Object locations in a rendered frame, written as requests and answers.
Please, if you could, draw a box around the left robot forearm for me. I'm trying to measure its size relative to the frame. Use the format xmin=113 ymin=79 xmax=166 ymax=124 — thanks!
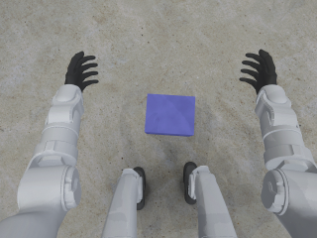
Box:
xmin=17 ymin=84 xmax=84 ymax=209

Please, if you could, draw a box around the right robot forearm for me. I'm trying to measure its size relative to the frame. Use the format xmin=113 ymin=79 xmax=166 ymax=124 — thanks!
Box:
xmin=255 ymin=84 xmax=317 ymax=174

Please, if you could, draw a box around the robot left shin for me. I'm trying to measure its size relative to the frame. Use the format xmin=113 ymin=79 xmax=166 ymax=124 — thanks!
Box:
xmin=117 ymin=169 xmax=142 ymax=203

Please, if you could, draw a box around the robot left hand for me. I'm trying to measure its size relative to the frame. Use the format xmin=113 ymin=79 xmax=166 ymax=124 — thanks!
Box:
xmin=64 ymin=51 xmax=99 ymax=93

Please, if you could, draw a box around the carton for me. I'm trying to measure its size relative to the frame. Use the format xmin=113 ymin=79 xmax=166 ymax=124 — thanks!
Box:
xmin=145 ymin=93 xmax=195 ymax=137

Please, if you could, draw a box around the right robot upper arm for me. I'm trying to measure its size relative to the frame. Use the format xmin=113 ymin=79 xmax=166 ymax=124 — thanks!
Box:
xmin=261 ymin=168 xmax=317 ymax=238

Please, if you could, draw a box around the robot left thigh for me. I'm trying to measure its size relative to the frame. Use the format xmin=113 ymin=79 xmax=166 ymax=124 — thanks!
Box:
xmin=100 ymin=174 xmax=143 ymax=238

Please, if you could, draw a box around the robot right hand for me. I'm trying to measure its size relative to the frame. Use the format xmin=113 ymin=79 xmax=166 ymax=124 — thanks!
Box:
xmin=239 ymin=49 xmax=277 ymax=95

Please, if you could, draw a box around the left robot upper arm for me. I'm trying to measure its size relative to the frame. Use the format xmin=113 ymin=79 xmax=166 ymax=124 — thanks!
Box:
xmin=0 ymin=165 xmax=82 ymax=238

